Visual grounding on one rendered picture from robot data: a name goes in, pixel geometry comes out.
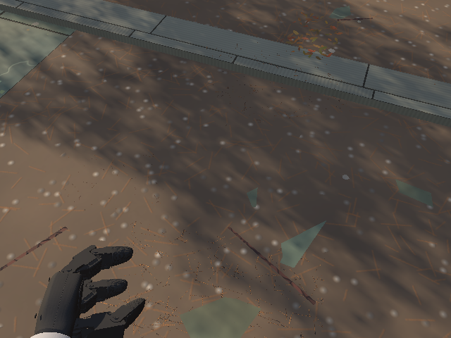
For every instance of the robot left hand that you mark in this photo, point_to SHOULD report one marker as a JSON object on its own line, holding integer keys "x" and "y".
{"x": 71, "y": 292}

